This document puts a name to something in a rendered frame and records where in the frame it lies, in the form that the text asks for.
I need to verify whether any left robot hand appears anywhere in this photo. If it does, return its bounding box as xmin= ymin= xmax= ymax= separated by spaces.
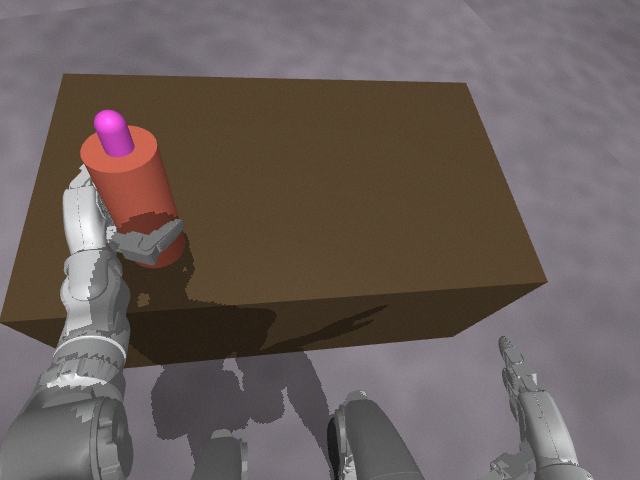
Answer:
xmin=62 ymin=164 xmax=184 ymax=266

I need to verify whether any right robot arm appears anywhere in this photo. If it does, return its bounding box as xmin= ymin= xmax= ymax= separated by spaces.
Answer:
xmin=534 ymin=464 xmax=594 ymax=480

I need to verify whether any right robot hand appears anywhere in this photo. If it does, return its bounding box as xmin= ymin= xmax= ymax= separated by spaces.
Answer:
xmin=478 ymin=336 xmax=579 ymax=480

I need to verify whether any left robot arm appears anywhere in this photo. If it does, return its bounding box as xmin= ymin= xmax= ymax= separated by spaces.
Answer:
xmin=0 ymin=249 xmax=134 ymax=480

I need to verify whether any bottle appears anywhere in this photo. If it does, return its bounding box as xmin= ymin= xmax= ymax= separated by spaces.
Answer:
xmin=80 ymin=110 xmax=186 ymax=268

